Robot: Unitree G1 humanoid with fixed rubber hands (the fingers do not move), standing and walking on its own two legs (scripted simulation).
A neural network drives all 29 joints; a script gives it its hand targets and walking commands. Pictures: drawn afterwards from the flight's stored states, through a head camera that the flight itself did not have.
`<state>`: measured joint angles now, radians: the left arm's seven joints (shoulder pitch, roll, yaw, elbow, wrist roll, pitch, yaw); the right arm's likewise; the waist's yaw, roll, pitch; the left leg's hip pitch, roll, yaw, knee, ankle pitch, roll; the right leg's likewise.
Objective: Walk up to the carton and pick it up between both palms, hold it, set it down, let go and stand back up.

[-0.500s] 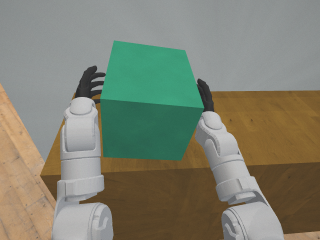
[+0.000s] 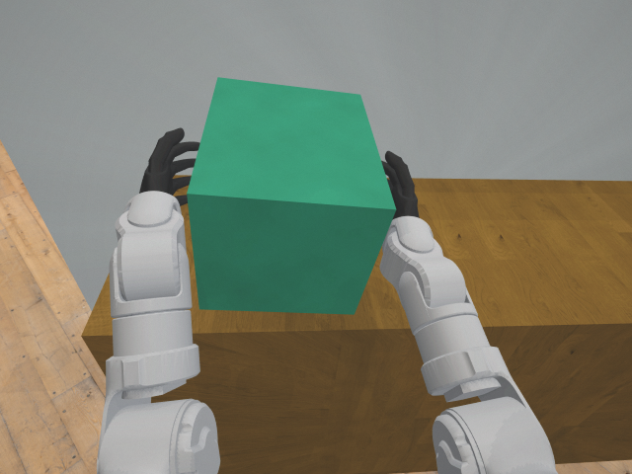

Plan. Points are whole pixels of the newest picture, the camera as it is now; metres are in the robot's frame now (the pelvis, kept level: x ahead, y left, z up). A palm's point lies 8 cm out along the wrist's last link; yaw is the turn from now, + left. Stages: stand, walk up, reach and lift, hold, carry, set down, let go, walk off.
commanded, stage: hold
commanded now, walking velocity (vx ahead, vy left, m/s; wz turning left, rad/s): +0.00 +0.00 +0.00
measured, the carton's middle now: (285, 194) +0.41 +0.00 +0.19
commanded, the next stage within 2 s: set down in 1.46 s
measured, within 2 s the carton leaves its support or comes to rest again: neither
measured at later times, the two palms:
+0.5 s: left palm (166, 196) +0.37 +0.13 +0.22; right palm (405, 219) +0.36 -0.14 +0.19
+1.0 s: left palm (167, 197) +0.37 +0.13 +0.22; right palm (403, 219) +0.36 -0.14 +0.18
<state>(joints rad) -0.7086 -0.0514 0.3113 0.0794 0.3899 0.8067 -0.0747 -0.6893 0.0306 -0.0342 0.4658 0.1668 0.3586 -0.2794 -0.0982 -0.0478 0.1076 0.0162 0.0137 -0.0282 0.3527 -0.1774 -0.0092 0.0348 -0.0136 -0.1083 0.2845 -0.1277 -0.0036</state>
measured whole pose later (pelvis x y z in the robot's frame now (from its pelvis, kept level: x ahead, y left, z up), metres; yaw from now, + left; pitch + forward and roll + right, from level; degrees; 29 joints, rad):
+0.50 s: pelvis +0.00 +0.00 +0.00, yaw -1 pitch -11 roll -1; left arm -0.73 -0.06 0.32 0.13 0.40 0.79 -0.06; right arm -0.71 0.02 -0.06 0.52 0.15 0.34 -0.26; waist -0.10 -0.05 0.10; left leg 0.02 0.02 -0.01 0.35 -0.17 0.00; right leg 0.04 -0.01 -0.09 0.28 -0.11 0.00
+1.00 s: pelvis +0.00 +0.00 +0.00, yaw +0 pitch -11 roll -1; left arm -0.69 -0.05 0.29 0.07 0.39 0.81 -0.06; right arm -0.68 0.02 -0.03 0.48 0.18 0.34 -0.27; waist -0.11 -0.05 0.10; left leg 0.02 0.02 -0.02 0.36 -0.19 -0.01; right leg 0.04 -0.01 -0.10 0.28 -0.13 0.00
